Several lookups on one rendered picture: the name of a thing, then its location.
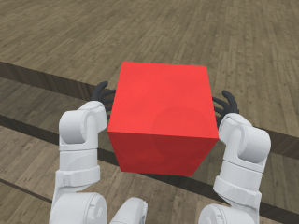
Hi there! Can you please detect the robot right hand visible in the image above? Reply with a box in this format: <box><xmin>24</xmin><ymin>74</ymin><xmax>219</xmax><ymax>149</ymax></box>
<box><xmin>212</xmin><ymin>90</ymin><xmax>239</xmax><ymax>131</ymax></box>

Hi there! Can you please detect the left robot forearm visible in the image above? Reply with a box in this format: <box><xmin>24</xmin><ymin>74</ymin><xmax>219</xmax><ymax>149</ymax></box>
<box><xmin>49</xmin><ymin>101</ymin><xmax>107</xmax><ymax>224</ymax></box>

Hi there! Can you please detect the robot left hand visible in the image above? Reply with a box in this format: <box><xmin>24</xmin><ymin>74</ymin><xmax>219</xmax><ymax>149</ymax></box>
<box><xmin>90</xmin><ymin>81</ymin><xmax>116</xmax><ymax>120</ymax></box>

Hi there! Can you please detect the right robot upper arm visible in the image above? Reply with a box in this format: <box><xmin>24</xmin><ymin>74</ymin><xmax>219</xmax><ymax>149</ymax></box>
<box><xmin>198</xmin><ymin>203</ymin><xmax>255</xmax><ymax>224</ymax></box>

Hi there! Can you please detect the robot left thigh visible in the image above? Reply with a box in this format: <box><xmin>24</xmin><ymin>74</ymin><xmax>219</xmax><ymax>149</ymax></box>
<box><xmin>109</xmin><ymin>197</ymin><xmax>148</xmax><ymax>224</ymax></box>

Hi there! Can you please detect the left robot upper arm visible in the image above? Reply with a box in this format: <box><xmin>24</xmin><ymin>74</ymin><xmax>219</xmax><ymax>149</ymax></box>
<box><xmin>50</xmin><ymin>192</ymin><xmax>107</xmax><ymax>224</ymax></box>

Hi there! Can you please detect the carton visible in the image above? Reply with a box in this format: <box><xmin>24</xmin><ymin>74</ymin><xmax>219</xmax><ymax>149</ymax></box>
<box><xmin>107</xmin><ymin>62</ymin><xmax>220</xmax><ymax>176</ymax></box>

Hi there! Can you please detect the right robot forearm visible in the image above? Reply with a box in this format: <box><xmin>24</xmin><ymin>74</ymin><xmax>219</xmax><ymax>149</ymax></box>
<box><xmin>213</xmin><ymin>113</ymin><xmax>271</xmax><ymax>224</ymax></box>

